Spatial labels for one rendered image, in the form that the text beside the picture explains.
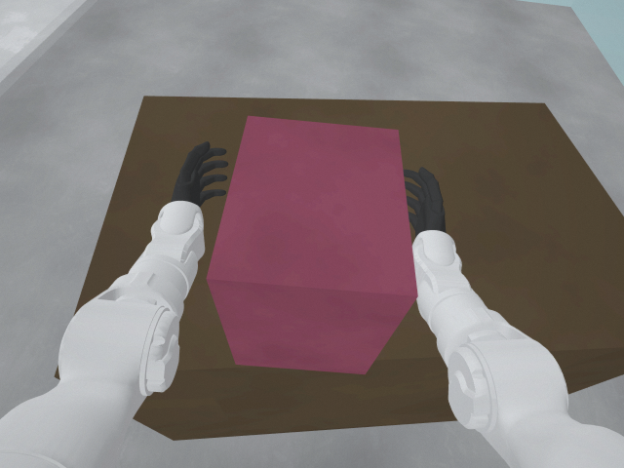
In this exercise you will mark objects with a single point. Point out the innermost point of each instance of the right robot forearm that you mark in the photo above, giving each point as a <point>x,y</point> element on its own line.
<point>453,311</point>

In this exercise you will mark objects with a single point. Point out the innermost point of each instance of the carton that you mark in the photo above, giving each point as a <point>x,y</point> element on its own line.
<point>312,267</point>

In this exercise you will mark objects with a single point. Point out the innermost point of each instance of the left robot forearm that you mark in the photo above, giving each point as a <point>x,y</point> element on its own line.
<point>164,273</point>

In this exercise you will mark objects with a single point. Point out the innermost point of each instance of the left robot hand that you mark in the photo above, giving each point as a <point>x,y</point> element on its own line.
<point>191,182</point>

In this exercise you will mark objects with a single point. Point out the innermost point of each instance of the pedestal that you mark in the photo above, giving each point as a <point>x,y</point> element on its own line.
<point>540,241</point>

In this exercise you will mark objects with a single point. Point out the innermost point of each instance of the robot right upper arm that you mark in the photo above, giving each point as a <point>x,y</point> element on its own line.
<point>512,392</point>

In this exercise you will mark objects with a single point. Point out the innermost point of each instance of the right robot hand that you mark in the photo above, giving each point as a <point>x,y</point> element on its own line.
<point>429,209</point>

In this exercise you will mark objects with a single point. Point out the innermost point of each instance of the robot left upper arm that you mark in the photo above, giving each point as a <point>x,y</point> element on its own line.
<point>117,353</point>

